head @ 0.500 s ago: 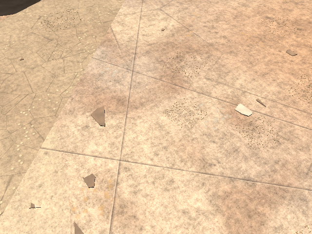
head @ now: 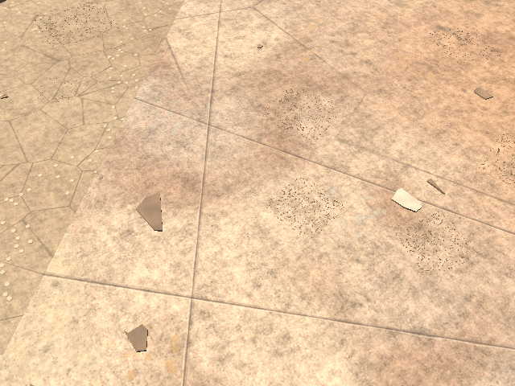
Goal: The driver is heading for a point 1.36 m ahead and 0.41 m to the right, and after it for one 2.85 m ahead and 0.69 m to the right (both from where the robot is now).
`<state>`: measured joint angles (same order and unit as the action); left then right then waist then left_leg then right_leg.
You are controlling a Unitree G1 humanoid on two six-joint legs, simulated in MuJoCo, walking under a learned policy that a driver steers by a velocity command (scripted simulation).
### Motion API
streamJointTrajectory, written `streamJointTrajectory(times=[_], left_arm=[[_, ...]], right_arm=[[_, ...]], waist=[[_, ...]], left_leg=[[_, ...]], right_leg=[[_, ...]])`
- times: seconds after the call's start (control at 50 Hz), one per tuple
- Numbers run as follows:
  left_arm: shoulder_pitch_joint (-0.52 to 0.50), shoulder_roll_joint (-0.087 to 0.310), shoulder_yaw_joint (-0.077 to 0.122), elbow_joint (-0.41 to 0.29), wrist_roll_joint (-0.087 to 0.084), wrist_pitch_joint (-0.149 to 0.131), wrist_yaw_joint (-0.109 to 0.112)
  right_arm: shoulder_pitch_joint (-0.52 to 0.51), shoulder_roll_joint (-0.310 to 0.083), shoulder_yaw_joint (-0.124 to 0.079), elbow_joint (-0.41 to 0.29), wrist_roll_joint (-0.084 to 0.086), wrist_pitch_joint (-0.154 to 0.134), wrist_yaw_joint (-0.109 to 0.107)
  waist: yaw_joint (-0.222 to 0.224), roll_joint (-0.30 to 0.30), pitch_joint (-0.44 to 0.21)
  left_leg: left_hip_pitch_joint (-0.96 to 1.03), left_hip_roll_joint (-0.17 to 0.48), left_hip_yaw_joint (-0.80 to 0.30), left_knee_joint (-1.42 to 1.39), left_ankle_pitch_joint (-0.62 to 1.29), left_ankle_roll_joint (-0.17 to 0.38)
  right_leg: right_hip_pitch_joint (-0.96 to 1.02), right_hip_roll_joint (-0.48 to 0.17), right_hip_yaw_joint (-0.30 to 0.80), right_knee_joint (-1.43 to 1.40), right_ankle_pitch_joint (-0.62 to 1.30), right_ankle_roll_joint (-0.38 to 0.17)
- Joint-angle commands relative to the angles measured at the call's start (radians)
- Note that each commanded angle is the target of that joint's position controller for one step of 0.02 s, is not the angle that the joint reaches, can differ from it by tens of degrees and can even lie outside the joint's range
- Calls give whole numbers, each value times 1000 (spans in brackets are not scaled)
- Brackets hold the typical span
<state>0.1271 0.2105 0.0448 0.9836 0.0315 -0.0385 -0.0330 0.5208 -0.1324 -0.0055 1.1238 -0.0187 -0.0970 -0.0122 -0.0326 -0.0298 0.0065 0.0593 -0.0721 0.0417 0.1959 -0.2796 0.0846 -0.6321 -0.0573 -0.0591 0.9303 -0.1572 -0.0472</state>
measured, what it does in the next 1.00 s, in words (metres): walks ahead, turning right: right foot, then left foot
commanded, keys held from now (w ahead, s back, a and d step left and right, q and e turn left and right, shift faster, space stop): w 0.16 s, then w+e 0.18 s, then e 0.54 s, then w+e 0.12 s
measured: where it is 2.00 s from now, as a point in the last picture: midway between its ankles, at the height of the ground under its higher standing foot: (338, 323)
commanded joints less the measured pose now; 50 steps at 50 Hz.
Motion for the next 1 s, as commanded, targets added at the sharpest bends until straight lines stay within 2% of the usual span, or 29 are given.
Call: streamJointTrajectory(times=[0.02, 0.06, 0.1, 0.14, 0.16, 0.18, 0.2, 0.22, 0.24, 0.26, 0.28, 0.32, 0.36, 0.4, 0.46, 0.52, 0.58, 0.62, 0.66, 0.68, 0.7, 0.72, 0.74, 0.76, 0.78, 0.82, 0.88, 0.94, 1.0], left_arm=[[-166, 1, -14, -102, -10, -6, -1], [-198, 8, -17, -121, -16, -7, 2], [-158, 35, -9, -122, -16, -10, 12], [23, 77, 13, -71, -18, -21, 27], [180, 95, 27, -19, -17, -30, 34], [328, 147, 47, 20, 3, -34, 44], [400, 246, 72, 23, 27, -32, 43], [336, 211, 68, 25, -14, -19, 26], [200, 169, 55, 2, -28, -19, 23], [136, 104, 39, -11, -28, -26, 18], [123, 71, 29, -7, -22, -34, 20], [151, 46, 17, 15, -22, -49, 30], [192, 83, 22, 18, -22, -61, 37], [221, 113, 25, 12, -20, -60, 39], [274, 109, 21, 9, -23, -45, 36], [331, 113, 23, 2, -22, -24, 45], [349, 120, 30, -15, -10, -2, 59], [312, 132, 40, -40, -4, 6, 66], [239, 149, 51, -72, -18, 0, 61], [236, 110, 42, -113, -38, -11, 56], [390, 37, 36, -117, -58, -4, 68], [455, 116, 50, -98, -40, 21, 79], [377, 140, 59, -86, -14, 41, 73], [285, 132, 61, -106, -1, 52, 59], [245, 120, 63, -124, 0, 63, 48], [253, 99, 59, -130, 0, 87, 32], [230, 102, 59, -155, -7, 105, 28], [153, 111, 50, -202, 5, 117, 0], [88, 113, 40, -249, 4, 111, -35]], right_arm=[[63, -115, -11, -17, 0, -11, -8], [70, -131, -14, -12, -2, -13, -12], [47, -150, -18, -12, -2, -17, -15], [19, -175, -27, -15, -4, -16, -19], [-4, -185, -31, -21, 0, -11, -17], [-10, -175, -29, -36, 4, -10, -12], [100, -55, -12, -59, 28, -7, 4], [57, -135, -36, -60, 7, -5, 11], [-59, -149, -43, -107, -3, -6, 12], [-132, -150, -44, -129, -9, -14, 15], [-152, -133, -46, -135, -12, -12, 16], [-135, -100, -42, -145, -29, 13, 21], [-167, -102, -44, -171, -27, 31, 20], [-235, -111, -47, -205, -21, 43, 13], [-355, -111, -43, -257, -10, 51, 6], [-442, -122, -40, -295, 2, 58, 2], [-500, -140, -37, -326, 7, 55, -6], [-451, -163, -41, -320, 10, 44, -12], [-309, -193, -52, -286, 5, 22, -22], [-210, -260, -68, -282, -11, 6, -33], [-207, -318, -75, -308, -10, 17, -30], [-223, -300, -81, -322, 14, 38, -24], [-298, -213, -60, -354, 13, 50, -26], [-358, -164, -43, -365, 10, 58, -31], [-377, -162, -39, -367, 0, 65, -37], [-358, -184, -46, -357, -6, 69, -43], [-331, -202, -52, -357, -12, 63, -37], [-326, -231, -66, -367, -14, 66, -23], [-323, -283, -86, -377, -13, 69, -13]], waist=[[-8, 121, 143], [-8, 136, 142], [27, 140, 111], [108, 143, 11], [176, 128, -65], [227, 87, -152], [164, -136, -275], [150, -69, -273], [97, -46, -84], [79, 22, 4], [45, 45, 44], [-5, 28, 49], [-14, 17, 58], [-12, 11, 67], [22, -29, 42], [65, -67, -3], [89, -77, -4], [65, -81, -5], [-12, -55, -35], [-34, 50, -144], [43, 256, -269], [50, 254, -358], [61, 106, -236], [58, 70, -132], [65, 101, -82], [71, 157, -60], [73, 146, -87], [51, 194, -69], [39, 183, -54]], left_leg=[[-69, 226, -108, -52, 598, 74], [-55, 239, -95, -45, 680, 74], [-16, 258, -76, 24, 889, 66], [29, 263, -58, 238, 1091, 52], [-8, 246, -41, 422, 1039, 42], [-163, 210, -15, 666, 764, 35], [-507, 40, 27, 1090, 24, -6], [-648, 6, -83, 1216, -192, 8], [-732, 78, -93, 1195, -91, 17], [-711, 115, -86, 1132, -14, 15], [-659, 141, -88, 1070, 13, 7], [-564, 160, -84, 971, 12, -27], [-568, 155, -58, 904, 15, -58], [-589, 141, -33, 821, 58, -89], [-588, 105, -6, 679, 156, -108], [-591, 69, -9, 588, 218, -103], [-605, 48, -33, 507, 182, -100], [-527, 40, -64, 403, 144, -84], [-304, 41, -71, 188, 275, -55], [-65, 228, -204, 206, 590, -7], [145, 530, -447, 310, 1177, 115], [85, 588, -584, 264, 1009, 219], [-36, 506, -494, 204, 745, 202], [-143, 426, -367, 160, 587, 159], [-201, 373, -282, 129, 523, 131], [-275, 317, -166, 108, 522, 125], [-262, 337, -120, 99, 485, 145], [-284, 354, -138, -13, -75, 128], [-330, 380, -116, -65, -254, 106]], right_leg=[[-47, 40, -68, -176, 62, 3], [29, 60, -87, -276, 77, -20], [131, 89, -93, -326, 60, -61], [314, 133, -83, -355, 18, -101], [489, 134, -75, -431, 60, -121], [705, 10, 56, -449, -43, -156], [971, -300, 565, -496, -141, -308], [932, -312, 816, -665, -250, -345], [778, -279, 668, -700, -326, -309], [633, -242, 561, -736, -237, -280], [533, -196, 478, -753, -122, -251], [423, -133, 367, -761, 42, -221], [394, -110, 310, -752, 233, -227], [381, -93, 257, -721, 490, -222], [407, -44, 201, -641, 730, -160], [492, -33, 227, -576, 754, -118], [571, -47, 289, -512, 730, -126], [579, -49, 336, -449, 698, -114], [521, 5, 343, -297, 615, -67], [397, 58, 307, -91, 359, -30], [210, 212, 168, 172, -512, -12], [164, 181, 122, 318, -568, -8], [137, 133, 135, 369, -461, 8], [123, 109, 126, 336, -391, 26], [121, 90, 121, 314, -350, 46], [161, 93, 93, 312, -295, 70], [156, 91, 84, 259, -282, 75], [140, 46, 57, 109, -240, 57], [222, 36, 21, -50, -254, 30]])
